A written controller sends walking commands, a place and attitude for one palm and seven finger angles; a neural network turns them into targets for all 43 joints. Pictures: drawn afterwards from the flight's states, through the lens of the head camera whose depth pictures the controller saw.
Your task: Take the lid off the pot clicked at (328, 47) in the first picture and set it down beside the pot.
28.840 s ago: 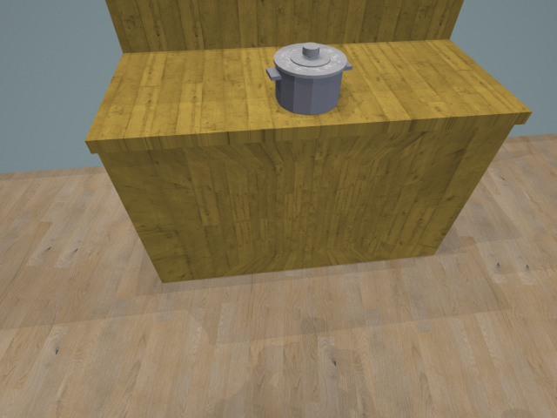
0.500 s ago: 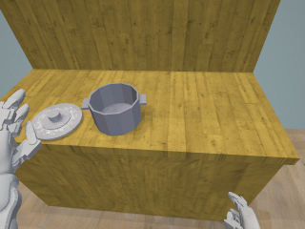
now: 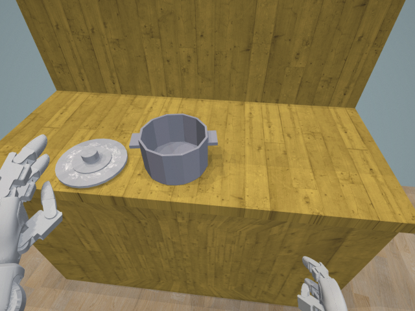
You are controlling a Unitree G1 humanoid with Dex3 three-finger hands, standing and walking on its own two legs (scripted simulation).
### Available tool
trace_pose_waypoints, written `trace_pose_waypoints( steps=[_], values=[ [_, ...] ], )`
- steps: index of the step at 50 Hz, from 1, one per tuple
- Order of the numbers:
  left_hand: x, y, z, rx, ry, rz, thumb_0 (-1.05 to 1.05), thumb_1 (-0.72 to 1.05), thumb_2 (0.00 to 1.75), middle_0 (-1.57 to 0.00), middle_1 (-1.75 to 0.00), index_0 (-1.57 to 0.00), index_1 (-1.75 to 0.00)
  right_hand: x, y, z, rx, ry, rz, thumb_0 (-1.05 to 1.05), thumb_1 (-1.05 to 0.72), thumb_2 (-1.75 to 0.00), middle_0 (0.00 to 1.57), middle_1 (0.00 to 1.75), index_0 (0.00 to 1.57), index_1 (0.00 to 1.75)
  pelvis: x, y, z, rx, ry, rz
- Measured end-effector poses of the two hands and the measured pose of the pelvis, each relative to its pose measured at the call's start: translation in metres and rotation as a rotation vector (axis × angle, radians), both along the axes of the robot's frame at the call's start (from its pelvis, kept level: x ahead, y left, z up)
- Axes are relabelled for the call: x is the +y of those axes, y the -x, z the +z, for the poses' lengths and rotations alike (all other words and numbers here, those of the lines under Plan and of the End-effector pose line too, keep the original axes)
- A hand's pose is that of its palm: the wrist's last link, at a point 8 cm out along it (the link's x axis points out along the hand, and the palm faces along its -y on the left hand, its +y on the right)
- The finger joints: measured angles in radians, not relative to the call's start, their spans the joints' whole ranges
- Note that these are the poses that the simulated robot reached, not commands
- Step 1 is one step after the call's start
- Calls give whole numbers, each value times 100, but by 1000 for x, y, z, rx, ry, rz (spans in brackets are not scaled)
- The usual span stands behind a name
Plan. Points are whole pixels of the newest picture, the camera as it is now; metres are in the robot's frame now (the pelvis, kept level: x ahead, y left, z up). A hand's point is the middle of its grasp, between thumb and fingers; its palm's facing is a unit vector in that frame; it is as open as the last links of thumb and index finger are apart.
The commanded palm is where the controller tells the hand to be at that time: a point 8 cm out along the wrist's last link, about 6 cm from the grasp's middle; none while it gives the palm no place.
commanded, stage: step back with the hand held close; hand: left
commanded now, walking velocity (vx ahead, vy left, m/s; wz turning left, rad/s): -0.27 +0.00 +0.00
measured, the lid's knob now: (89, 154) +0.48 +0.40 +0.01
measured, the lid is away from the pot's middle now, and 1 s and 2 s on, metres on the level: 0.24 0.24 0.24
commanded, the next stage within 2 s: stop stepping back and stand still in 1.30 s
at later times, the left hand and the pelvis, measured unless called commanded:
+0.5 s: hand (28, 233) +0.16 +0.27 +0.17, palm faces +0.30 -0.81 -0.50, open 7.4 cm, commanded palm +0.09 +0.32 +0.19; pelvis -0.05 +0.04 -0.02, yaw -2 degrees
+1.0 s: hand out of the picture +0.08 +0.27 +0.17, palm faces +0.31 -0.86 -0.42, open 7.4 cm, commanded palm +0.03 +0.33 +0.19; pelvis -0.11 +0.05 -0.02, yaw +0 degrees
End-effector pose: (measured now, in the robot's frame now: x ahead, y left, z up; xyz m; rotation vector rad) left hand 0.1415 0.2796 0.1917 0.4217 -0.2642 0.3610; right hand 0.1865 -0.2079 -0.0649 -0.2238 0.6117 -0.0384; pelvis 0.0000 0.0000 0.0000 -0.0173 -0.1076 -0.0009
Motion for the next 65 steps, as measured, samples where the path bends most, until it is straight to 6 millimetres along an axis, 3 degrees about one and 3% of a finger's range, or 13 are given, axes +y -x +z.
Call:
trace_pose_waypoints(
  steps=[5,15,28,34,40,46,52,59,65],
  values=[
    [16,-3,12,-59,-82,-8,1,89,90,-21,-30,-21,-30,2,7,2,22,8,-16,1,-90,-90,20,30,21,30,9,5,-2,44,15,-6],
    [25,-4,-13,67,-99,-129,1,89,90,-22,-30,-21,-30,-2,45,1,91,66,-132,1,-90,-90,20,30,21,30,34,19,-7,92,3,-27],
    [32,30,-3,-3,-158,-114,1,89,90,-22,-30,-22,-30,15,95,-22,119,27,-148,1,-90,-90,20,30,21,30,44,55,-17,109,24,-28],
    [34,48,-6,-27,-148,-133,1,89,90,-22,-30,-22,-30,17,115,-18,116,51,-165,1,-90,-90,20,30,21,30,47,69,-19,104,36,-24],
    [41,66,-1,-41,-194,-91,1,89,90,-22,-30,-22,-30,16,123,-15,71,57,-149,1,-90,-90,20,30,21,30,45,83,-20,118,25,-16],
    [33,83,-3,-63,-145,-122,1,89,90,-22,-30,-22,-30,14,132,-14,80,66,-141,1,-90,-90,20,30,21,30,45,100,-19,110,52,-18],
    [41,95,-5,-156,-122,-166,1,89,90,-22,-30,-22,-30,12,147,-10,77,115,-178,1,-90,-90,20,30,21,30,56,109,-26,86,82,-11],
    [67,104,3,-175,-131,-145,1,89,90,-22,-30,-22,-30,35,170,3,48,116,-171,1,-90,-90,20,30,20,30,70,132,-17,106,94,-43],
    [69,127,9,-144,-104,-171,1,89,90,-21,-30,-21,-30,57,198,6,59,73,-147,1,-90,-90,20,30,21,30,78,155,-8,147,99,-71]
  ],
)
